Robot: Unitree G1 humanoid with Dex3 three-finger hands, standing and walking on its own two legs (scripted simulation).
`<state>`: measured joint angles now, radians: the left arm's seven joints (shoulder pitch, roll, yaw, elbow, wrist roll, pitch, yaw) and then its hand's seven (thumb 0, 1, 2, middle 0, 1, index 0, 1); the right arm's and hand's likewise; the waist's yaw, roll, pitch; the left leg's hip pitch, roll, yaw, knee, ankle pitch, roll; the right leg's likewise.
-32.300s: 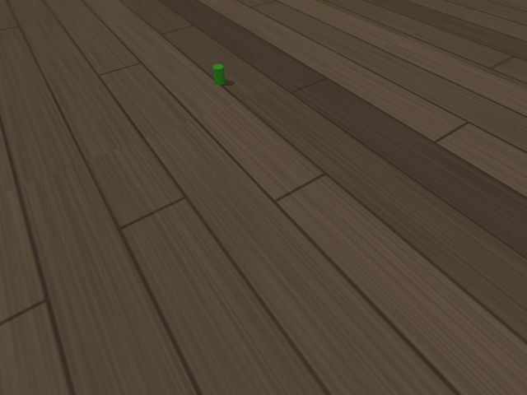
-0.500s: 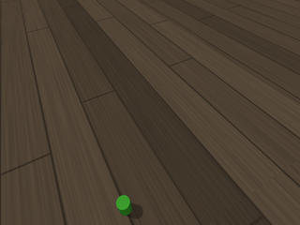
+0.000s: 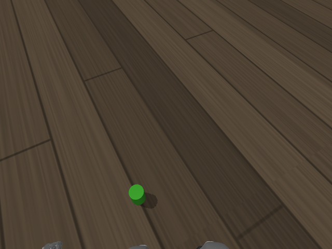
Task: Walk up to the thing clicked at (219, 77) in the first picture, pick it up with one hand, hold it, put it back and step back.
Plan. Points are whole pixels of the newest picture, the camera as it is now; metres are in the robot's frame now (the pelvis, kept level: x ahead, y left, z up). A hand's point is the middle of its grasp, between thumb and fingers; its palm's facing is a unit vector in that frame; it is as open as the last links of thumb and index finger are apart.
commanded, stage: step back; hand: left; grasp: from the side
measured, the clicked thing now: (137, 195) +0.43 +0.16 -0.70
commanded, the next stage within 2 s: none
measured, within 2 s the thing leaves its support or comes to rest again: neither
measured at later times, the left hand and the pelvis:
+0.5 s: hand out of the picture +0.05 +0.28 -0.15, palm faces -0.09 -0.91 -0.40, open 7.4 cm; pelvis -0.07 +0.02 -0.01, yaw -3 degrees
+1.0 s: hand out of the picture -0.09 +0.32 -0.16, palm faces -0.04 -0.94 -0.35, open 7.4 cm; pelvis -0.19 +0.06 +0.01, yaw -3 degrees
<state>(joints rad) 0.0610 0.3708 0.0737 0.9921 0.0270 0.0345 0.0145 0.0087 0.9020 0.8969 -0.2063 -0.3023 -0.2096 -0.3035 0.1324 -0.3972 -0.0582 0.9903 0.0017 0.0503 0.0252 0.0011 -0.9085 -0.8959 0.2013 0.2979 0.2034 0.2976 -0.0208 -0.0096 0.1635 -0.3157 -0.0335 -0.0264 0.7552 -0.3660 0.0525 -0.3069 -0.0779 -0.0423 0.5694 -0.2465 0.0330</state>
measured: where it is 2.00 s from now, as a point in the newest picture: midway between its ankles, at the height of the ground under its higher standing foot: outside the picture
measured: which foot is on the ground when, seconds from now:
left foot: up 0.00-0.00, down 0.02-0.46, up 0.48-0.74, down 0.76-1.00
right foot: down 0.00-0.02, up 0.04-0.38, down 0.40-0.80, up 0.82-1.00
